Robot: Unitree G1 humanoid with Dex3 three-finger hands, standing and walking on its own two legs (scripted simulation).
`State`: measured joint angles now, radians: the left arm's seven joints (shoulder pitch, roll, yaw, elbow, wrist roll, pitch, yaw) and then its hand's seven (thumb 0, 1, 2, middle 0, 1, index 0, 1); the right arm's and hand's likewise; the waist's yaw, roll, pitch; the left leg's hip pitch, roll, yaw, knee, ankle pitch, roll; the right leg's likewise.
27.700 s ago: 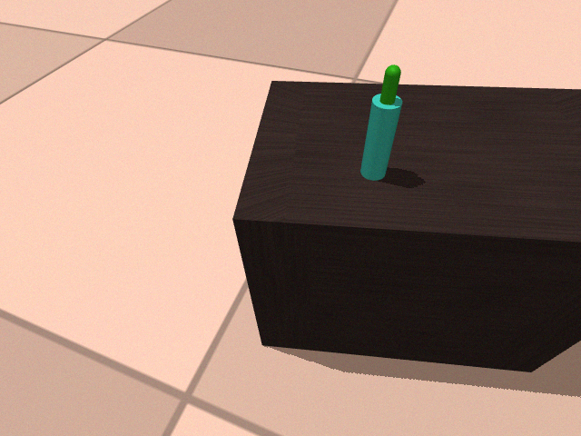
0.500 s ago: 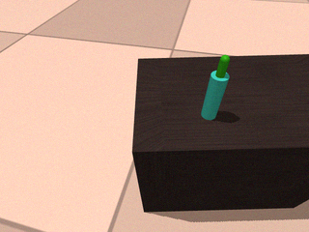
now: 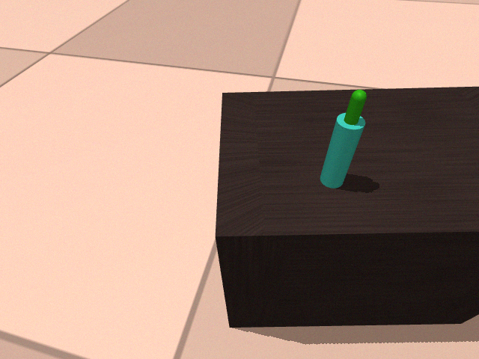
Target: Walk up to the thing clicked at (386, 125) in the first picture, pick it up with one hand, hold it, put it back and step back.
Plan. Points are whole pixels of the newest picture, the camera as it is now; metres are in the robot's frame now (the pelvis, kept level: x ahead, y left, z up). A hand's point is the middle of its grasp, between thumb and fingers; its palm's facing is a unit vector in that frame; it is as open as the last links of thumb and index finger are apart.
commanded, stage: stand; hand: right
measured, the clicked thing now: (344, 141) +0.54 -0.20 +0.05
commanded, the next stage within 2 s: step back in 1.58 s
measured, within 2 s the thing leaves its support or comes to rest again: neither
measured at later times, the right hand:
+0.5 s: hand out of the picture +0.08 -0.25 -0.15, palm faces -0.01 +0.94 -0.35, open 7.4 cm
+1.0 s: hand out of the picture +0.09 -0.25 -0.15, palm faces -0.01 +0.94 -0.35, open 7.4 cm
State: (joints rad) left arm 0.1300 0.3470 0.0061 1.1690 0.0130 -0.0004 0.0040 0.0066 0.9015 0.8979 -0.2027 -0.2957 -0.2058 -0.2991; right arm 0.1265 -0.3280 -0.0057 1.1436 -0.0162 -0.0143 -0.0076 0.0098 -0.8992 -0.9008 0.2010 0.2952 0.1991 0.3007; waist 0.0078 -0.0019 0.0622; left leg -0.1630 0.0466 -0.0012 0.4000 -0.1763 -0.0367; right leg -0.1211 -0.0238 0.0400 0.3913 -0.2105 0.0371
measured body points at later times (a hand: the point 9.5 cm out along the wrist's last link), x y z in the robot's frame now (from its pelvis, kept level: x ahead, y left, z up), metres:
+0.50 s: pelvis +0.01 +0.00 +0.00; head +0.02 +0.01 +0.45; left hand +0.07 +0.30 -0.14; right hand +0.08 -0.30 -0.13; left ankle +0.03 +0.14 -0.74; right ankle +0.01 -0.14 -0.74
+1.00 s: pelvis +0.02 +0.01 +0.00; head +0.03 +0.01 +0.45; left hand +0.09 +0.31 -0.14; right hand +0.09 -0.29 -0.13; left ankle +0.03 +0.14 -0.74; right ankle +0.01 -0.14 -0.74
